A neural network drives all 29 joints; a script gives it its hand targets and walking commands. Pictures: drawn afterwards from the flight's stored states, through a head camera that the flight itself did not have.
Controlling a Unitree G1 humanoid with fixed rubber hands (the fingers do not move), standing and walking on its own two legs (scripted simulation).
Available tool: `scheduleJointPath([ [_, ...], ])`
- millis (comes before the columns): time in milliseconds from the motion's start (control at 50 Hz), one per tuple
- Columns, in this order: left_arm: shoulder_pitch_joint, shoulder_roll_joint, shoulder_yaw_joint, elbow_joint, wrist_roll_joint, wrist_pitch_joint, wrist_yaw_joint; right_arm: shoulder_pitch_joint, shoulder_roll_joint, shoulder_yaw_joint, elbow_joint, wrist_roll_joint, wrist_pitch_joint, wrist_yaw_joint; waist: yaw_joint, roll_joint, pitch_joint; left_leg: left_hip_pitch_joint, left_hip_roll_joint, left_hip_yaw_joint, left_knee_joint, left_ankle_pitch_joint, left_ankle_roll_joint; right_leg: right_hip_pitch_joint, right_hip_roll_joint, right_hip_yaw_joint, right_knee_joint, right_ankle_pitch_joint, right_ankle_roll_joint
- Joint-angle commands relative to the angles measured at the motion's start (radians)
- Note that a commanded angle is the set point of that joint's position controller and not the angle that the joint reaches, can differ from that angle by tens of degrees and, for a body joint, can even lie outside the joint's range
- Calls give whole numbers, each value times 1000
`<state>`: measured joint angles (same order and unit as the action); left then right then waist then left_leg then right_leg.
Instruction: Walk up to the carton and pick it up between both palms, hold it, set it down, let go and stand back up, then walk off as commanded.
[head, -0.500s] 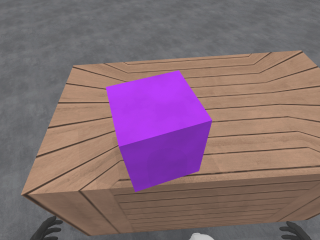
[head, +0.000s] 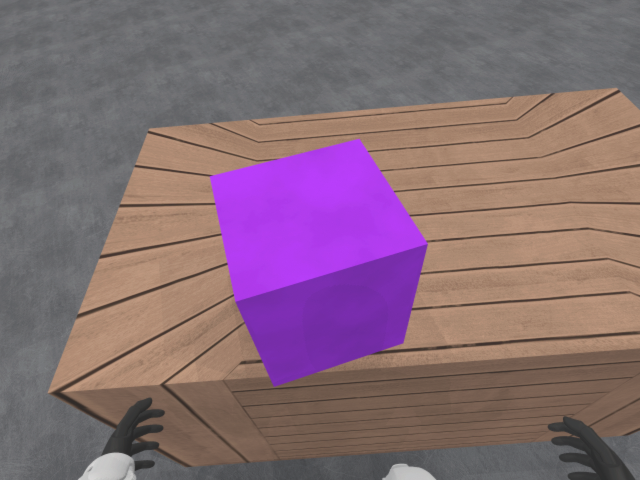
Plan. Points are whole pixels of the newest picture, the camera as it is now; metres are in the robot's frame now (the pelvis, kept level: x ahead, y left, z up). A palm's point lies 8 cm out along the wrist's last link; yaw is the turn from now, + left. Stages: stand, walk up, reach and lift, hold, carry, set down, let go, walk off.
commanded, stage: reach and lift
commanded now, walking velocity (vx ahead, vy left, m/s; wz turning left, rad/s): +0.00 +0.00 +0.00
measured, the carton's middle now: (315, 267) +0.40 +0.02 +0.02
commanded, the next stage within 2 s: none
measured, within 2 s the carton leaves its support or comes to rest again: neither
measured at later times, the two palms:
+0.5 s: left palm (140, 441) +0.19 +0.24 -0.04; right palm (604, 464) +0.15 -0.30 -0.04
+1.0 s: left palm (165, 442) +0.19 +0.20 -0.02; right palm (582, 439) +0.17 -0.27 -0.02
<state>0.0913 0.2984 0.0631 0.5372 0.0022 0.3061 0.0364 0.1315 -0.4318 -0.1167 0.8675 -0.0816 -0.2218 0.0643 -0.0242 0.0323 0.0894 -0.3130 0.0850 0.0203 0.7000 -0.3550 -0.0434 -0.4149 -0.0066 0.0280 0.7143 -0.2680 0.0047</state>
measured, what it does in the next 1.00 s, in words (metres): stands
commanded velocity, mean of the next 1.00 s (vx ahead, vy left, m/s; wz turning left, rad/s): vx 0.00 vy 0.00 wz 0.00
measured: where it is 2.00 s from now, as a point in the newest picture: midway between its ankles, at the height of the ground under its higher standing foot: outside the picture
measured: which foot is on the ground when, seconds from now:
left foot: down 0.00-1.00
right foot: down 0.00-1.00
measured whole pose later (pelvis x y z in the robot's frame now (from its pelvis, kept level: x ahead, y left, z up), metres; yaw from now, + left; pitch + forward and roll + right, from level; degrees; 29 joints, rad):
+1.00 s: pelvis +0.02 -0.01 +0.01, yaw +0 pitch -1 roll +2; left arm 0.28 0.06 0.09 0.39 0.00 -0.19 0.17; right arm 0.25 -0.38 0.05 0.63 0.24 -0.45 0.18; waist -0.02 -0.02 0.03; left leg -0.22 0.08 0.02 0.52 -0.28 -0.07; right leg -0.35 -0.01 0.02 0.60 -0.23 -0.01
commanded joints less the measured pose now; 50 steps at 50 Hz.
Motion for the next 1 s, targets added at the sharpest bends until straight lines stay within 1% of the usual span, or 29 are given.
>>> scheduleJointPath([
  [0, -65, 181, 103, -196, 58, -37, 16, -20, -91, -35, -170, 37, -66, -10, 0, -155, -162, 31, -93, 76, -188, 36, 77, 274, 14, -68, -203, 91, -18],
  [20, -48, 169, 113, -206, 57, -40, 19, -5, -92, -30, -179, 58, -51, -2, 27, -161, -163, 66, -98, 76, -213, 54, 84, 298, 18, -66, -221, 110, 1],
  [100, -27, 153, 125, -211, 57, -68, 23, 7, -73, -17, -180, 67, -69, -1, 13, -167, -187, 74, -101, 70, -232, 68, 78, 313, 4, -43, -260, 102, 4],
  [120, 19, 148, 126, -227, 51, -79, 22, 36, -30, 5, -217, 73, -72, -8, 38, -187, -194, 64, -111, 88, -223, 78, 78, 327, 5, -26, -244, 122, 11],
  [140, 5, 137, 135, -203, 71, -78, 21, 56, -39, 5, -145, 72, -62, -10, 11, -136, -159, 85, -118, 92, -234, 77, 73, 315, -5, -14, -277, 84, 10],
  [180, 21, 140, 136, -240, 46, -113, 23, 45, -28, 12, -223, 89, -82, -2, 27, -118, -180, 76, -115, 93, -255, 114, 64, 326, 6, -12, -286, 117, 9],
  [200, 18, 118, 132, -275, 32, -129, 37, 50, -16, 33, -231, 126, -82, 17, 48, -50, -213, 77, -112, 94, -291, 142, 56, 354, 13, -20, -286, 142, 2],
  [220, 48, 107, 118, -289, 18, -140, 45, 74, -43, -1, -226, 133, -84, 20, 20, -46, -192, 81, -103, 86, -321, 94, 62, 344, 29, -38, -289, 110, 5],
  [240, 50, 65, 115, -253, 21, -138, 57, 83, -44, 34, -192, 140, -74, 44, 46, -38, -155, 74, -109, 88, -321, 105, 46, 333, 27, -43, -290, 91, -11],
  [260, 79, 48, 103, -248, 46, -126, 58, 88, -52, 33, -205, 158, -67, 49, 29, -22, -154, 57, -98, 80, -344, 71, 54, 347, 40, -46, -285, 86, -10],
  [300, 58, 72, 121, -284, 29, -159, 59, 80, -34, 43, -236, 146, -77, 41, 50, -102, -164, 82, -119, 91, -336, 69, 56, 353, 34, -30, -327, 28, -1],
  [320, 26, 50, 110, -253, 17, -170, 63, 61, -12, 56, -272, 157, -88, 44, 68, -86, -130, 55, -114, 98, -329, 70, 58, 304, 24, -16, -332, 3, -9],
  [380, 50, 17, 86, -337, 16, -199, 81, 54, -37, 49, -296, 161, -101, 63, 50, -86, -182, 76, -109, 78, -357, 81, 52, 333, 43, -40, -324, 37, -22],
  [440, 93, 4, 85, -256, 15, -224, 90, 69, -58, 74, -318, 187, -101, 74, 54, -86, -130, 90, -113, 84, -361, 47, 57, 294, 35, -25, -338, -11, -23],
  [460, 118, -17, 95, -269, 17, -232, 91, 86, -61, 77, -328, 188, -104, 77, 70, -136, -141, 71, -113, 82, -359, 48, 60, 321, 41, -24, -339, -33, -27],
  [500, 103, -35, 62, -282, 11, -261, 108, 83, -47, 59, -275, 222, -104, 96, 61, -47, -149, 50, -110, 76, -389, 40, 54, 305, 45, -35, -329, -11, -40],
  [520, 128, -41, 73, -347, 9, -282, 108, 101, -53, 71, -319, 212, -120, 96, 70, -83, -195, 99, -108, 76, -373, 66, 50, 325, 46, -24, -329, 8, -36],
  [540, 131, -32, 74, -304, 29, -286, 105, 100, -63, 82, -289, 223, -125, 93, 61, -73, -164, 89, -115, 74, -366, 97, 44, 312, 43, -15, -332, 45, -35],
  [560, 156, -50, 72, -269, 30, -294, 101, 90, -73, 89, -305, 236, -130, 94, 87, -97, -149, 109, -111, 76, -370, 91, 43, 310, 49, -18, -339, 26, -32],
  [580, 147, -81, 58, -319, 16, -311, 102, 94, -53, 102, -337, 227, -138, 96, 58, -114, -171, 132, -108, 75, -372, 87, 38, 305, 43, -20, -355, 19, -37],
  [640, 140, -96, 56, -300, 14, -360, 115, 79, -37, 131, -307, 260, -163, 102, 79, -87, -148, 114, -109, 78, -371, 117, 32, 301, 51, -13, -346, 30, -31],
  [660, 184, -121, 62, -288, 14, -368, 110, 97, -46, 113, -312, 243, -166, 103, 62, -140, -134, 146, -103, 60, -380, 105, 36, 291, 62, -24, -353, 29, -27],
  [820, 214, -127, 28, -344, 19, -491, 132, 130, -50, 136, -350, 328, -239, 105, 85, -117, -207, 133, -117, 79, -349, 176, 24, 331, 51, 4, -316, 141, -31],
  [840, 235, -158, 0, -321, 33, -497, 136, 137, -57, 153, -300, 335, -247, 108, 69, -97, -168, 133, -114, 67, -355, 183, 15, 320, 60, -14, -325, 136, -40],
  [860, 262, -168, 20, -318, 34, -507, 132, 142, -50, 152, -308, 327, -251, 113, 84, -141, -161, 153, -111, 71, -354, 177, 19, 319, 65, -12, -331, 113, -29],
  [900, 201, -156, 20, -318, 21, -536, 138, 114, -27, 189, -356, 362, -269, 116, 105, -126, -195, 86, -117, 91, -348, 152, 25, 339, 46, 13, -323, 93, -30],
  [920, 253, -187, 0, -329, 9, -540, 147, 134, -67, 170, -325, 356, -275, 128, 80, -131, -191, 110, -111, 80, -354, 133, 24, 310, 55, 0, -328, 54, -34],
  [940, 264, -202, 2, -291, 17, -546, 151, 136, -53, 162, -323, 354, -282, 133, 102, -107, -159, 108, -113, 66, -350, 143, 20, 296, 54, 4, -320, 51, -48],
  [980, 254, -202, -11, -367, 9, -564, 153, 123, -72, 168, -386, 377, -297, 130, 105, -117, -188, 96, -109, 69, -345, 117, 22, 296, 64, -1, -329, 34, -46],
])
